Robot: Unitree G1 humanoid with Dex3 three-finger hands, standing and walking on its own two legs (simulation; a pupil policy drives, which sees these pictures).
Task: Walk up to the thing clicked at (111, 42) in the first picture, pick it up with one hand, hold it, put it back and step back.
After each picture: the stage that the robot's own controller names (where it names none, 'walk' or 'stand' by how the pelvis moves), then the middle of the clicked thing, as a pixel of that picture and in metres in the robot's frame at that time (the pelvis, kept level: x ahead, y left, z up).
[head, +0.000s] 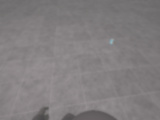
stand; (111, 41) +1.97 -0.55 -0.72
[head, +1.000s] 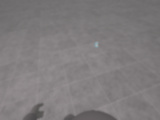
walk; (96, 44) +1.88 -0.04 -0.69
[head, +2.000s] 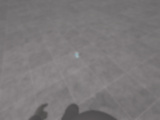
walk; (77, 54) +1.24 +0.36 -0.71
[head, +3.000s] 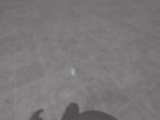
walk; (73, 71) +0.82 +0.33 -0.72
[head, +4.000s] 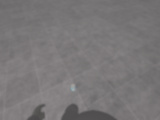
walk; (73, 87) +0.52 +0.24 -0.71
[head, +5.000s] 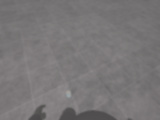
stand; (68, 93) +0.38 +0.22 -0.70
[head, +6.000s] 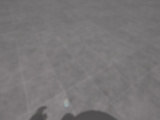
stand; (66, 102) +0.32 +0.24 -0.71
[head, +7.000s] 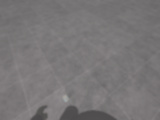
stand; (65, 98) +0.29 +0.27 -0.71
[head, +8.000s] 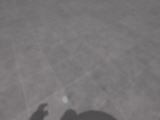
stand; (65, 99) +0.31 +0.27 -0.72
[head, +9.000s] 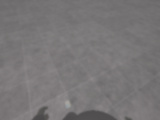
stand; (67, 104) +0.31 +0.24 -0.72
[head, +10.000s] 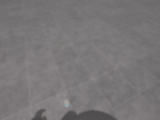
stand; (66, 103) +0.28 +0.24 -0.71
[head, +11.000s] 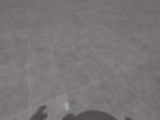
stand; (66, 106) +0.29 +0.23 -0.72
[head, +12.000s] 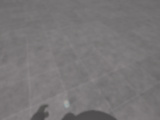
stand; (66, 103) +0.30 +0.24 -0.72
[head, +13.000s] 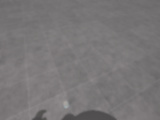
stand; (66, 104) +0.29 +0.24 -0.73
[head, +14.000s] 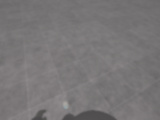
stand; (65, 105) +0.29 +0.25 -0.73
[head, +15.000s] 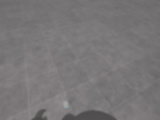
go down; (65, 104) +0.29 +0.25 -0.72
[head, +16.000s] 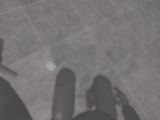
go down; (50, 65) +0.34 +0.30 -0.31
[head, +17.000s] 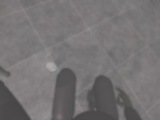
approach; (51, 66) +0.33 +0.31 -0.30
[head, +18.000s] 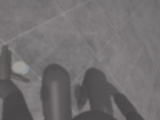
close in; (21, 68) +0.29 +0.34 -0.22
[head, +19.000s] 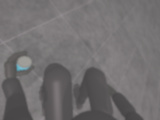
close; (23, 65) +0.31 +0.32 -0.21
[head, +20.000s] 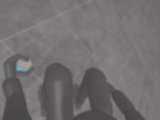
lift; (23, 66) +0.30 +0.32 -0.21
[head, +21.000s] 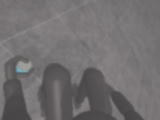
lift; (23, 68) +0.30 +0.32 -0.21
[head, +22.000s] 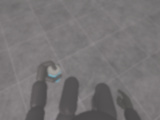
lift; (54, 73) +0.29 +0.24 -0.02
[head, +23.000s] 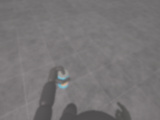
hold; (63, 78) +0.30 +0.18 +0.00
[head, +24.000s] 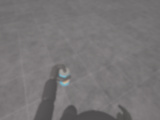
hold; (64, 76) +0.31 +0.18 +0.00
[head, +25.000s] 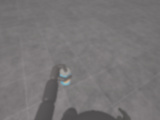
hold; (65, 76) +0.32 +0.17 +0.03
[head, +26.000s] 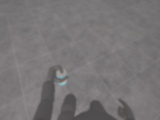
crouch; (61, 76) +0.32 +0.19 -0.05
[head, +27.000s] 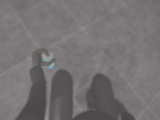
lower; (48, 59) +0.39 +0.27 -0.11
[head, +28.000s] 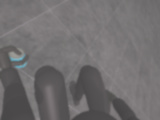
lower; (18, 58) +0.38 +0.31 -0.21
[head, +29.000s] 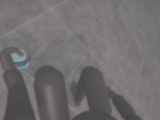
lower; (20, 59) +0.37 +0.31 -0.21
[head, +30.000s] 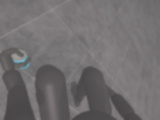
lower; (21, 59) +0.36 +0.32 -0.21
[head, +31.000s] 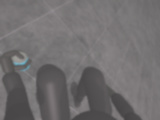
lower; (21, 61) +0.34 +0.32 -0.21
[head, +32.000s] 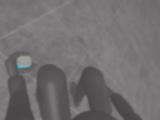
open; (24, 63) +0.34 +0.30 -0.21
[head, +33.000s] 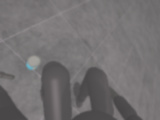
rise; (33, 63) +0.33 +0.28 -0.22
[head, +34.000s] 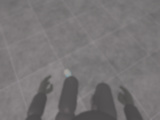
walk; (67, 73) +0.37 +0.23 -0.43
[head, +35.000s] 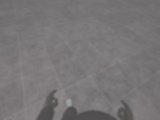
stand; (69, 102) +0.31 +0.19 -0.66
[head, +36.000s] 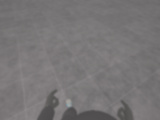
stand; (68, 102) +0.31 +0.19 -0.67
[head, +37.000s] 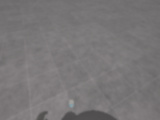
stand; (71, 103) +0.34 +0.18 -0.72
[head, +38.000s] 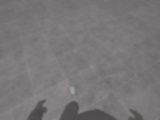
walk; (72, 90) +0.39 +0.21 -0.70
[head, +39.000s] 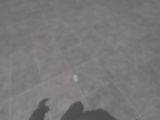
walk; (75, 78) +0.58 +0.24 -0.71
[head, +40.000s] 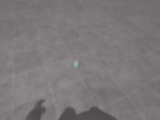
walk; (75, 63) +0.92 +0.20 -0.71
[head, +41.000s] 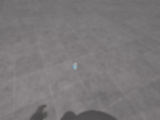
stand; (75, 66) +0.94 +0.23 -0.71
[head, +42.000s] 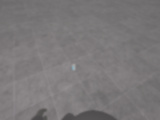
stand; (73, 67) +0.96 +0.26 -0.72
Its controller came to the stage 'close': yes
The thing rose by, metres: 0.71
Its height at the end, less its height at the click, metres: +0.00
